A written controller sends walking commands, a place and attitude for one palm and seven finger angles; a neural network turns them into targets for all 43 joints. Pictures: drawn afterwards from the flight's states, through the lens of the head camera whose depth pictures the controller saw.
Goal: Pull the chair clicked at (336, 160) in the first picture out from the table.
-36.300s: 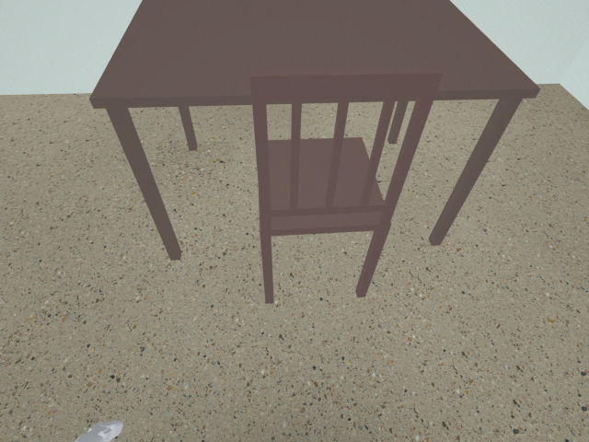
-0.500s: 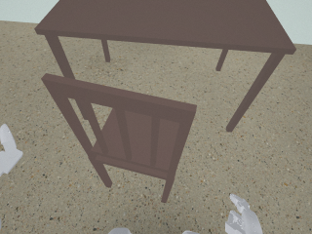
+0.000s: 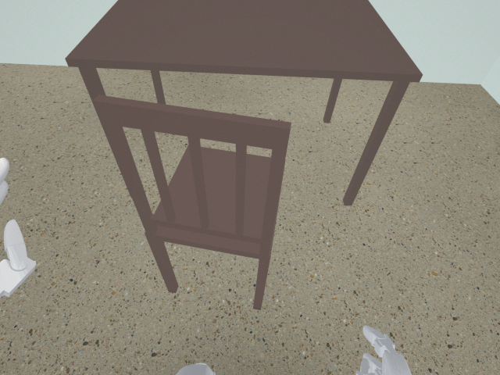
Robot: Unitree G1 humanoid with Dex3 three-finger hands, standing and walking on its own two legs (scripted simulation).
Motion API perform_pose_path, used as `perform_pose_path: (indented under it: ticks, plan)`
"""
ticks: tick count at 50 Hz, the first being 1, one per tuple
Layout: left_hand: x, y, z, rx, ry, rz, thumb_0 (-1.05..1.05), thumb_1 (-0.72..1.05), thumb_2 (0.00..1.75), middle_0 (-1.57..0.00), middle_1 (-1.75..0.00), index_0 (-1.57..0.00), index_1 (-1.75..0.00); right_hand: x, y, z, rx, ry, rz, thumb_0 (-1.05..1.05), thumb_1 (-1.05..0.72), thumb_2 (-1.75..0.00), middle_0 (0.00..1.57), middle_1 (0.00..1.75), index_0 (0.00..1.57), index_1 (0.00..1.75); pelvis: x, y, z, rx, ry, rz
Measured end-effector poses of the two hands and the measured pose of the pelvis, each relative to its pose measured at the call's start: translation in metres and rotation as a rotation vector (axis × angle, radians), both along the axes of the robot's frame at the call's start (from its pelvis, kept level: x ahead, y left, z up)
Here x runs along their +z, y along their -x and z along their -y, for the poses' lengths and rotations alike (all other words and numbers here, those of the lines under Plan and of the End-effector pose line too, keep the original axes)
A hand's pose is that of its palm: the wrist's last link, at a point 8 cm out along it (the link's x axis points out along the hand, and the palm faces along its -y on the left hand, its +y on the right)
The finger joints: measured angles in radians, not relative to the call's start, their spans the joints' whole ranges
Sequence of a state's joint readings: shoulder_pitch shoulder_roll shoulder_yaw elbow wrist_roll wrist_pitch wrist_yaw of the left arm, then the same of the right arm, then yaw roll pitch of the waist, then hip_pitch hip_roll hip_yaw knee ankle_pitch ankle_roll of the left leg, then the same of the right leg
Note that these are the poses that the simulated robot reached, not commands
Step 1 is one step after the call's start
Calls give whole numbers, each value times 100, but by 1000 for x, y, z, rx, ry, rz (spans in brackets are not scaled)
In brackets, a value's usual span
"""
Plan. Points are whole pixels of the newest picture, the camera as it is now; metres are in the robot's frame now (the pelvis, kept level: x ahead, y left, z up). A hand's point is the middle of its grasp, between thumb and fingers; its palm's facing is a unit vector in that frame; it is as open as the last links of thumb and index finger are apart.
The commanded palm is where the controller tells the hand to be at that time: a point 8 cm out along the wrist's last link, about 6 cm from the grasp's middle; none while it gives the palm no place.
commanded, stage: stop stepping back and stand still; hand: left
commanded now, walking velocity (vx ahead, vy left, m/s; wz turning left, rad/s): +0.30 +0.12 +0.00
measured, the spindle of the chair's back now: (200, 187) +0.53 +0.14 -0.07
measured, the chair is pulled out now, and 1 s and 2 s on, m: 0.30 0.30 0.30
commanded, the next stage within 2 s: let the arm hang, fingers relaxed in 1.64 s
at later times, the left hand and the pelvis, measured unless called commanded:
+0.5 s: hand out of the picture +0.13 +0.31 +0.17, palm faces +0.41 -0.80 -0.44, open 7.4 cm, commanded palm +0.07 +0.34 +0.19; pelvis -0.07 +0.04 +0.01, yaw -1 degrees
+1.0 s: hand out of the picture +0.16 +0.31 +0.16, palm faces +0.36 -0.77 -0.52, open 7.4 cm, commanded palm +0.11 +0.35 +0.19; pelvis -0.04 +0.05 +0.01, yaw -1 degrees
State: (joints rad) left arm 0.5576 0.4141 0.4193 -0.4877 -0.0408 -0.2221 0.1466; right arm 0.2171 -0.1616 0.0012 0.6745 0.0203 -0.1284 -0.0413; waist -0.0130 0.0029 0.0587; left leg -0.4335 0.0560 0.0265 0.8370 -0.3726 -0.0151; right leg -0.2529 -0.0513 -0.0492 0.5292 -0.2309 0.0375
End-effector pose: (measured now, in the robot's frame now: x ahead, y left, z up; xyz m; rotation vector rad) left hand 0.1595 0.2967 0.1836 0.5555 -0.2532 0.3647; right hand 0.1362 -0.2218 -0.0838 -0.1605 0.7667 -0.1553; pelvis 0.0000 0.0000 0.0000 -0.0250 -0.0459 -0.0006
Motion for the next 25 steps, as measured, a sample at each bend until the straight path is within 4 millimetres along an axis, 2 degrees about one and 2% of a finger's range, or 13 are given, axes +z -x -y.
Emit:
perform_pose_path:
  ticks: [6,11,16,20,25]
  plan:
    - [-14,21,-21,-16,46,18,2,88,90,-22,-30,-22,-30,20,50,20,-82,139,-7,1,-91,-90,20,30,20,30,1,19,-14,-5,13,-9]
    - [2,37,-31,-34,43,72,2,88,90,-21,-30,-22,-30,40,72,14,-91,169,27,2,-91,-90,20,30,20,30,12,37,-26,10,36,-1]
    - [24,57,-40,-41,-18,104,2,88,90,-21,-30,-21,-30,41,73,-9,-61,113,46,1,-91,-90,20,30,20,30,17,48,-33,2,51,-21]
    - [17,66,-48,-5,-42,38,2,89,90,-21,-30,-21,-30,31,66,-28,-26,63,63,1,-91,-90,20,30,20,30,13,57,-33,-12,24,-39]
    - [2,71,-47,17,34,-12,2,89,90,-21,-30,-21,-30,19,62,-44,23,30,41,1,-91,-90,20,30,20,30,9,70,-37,-10,28,-24]
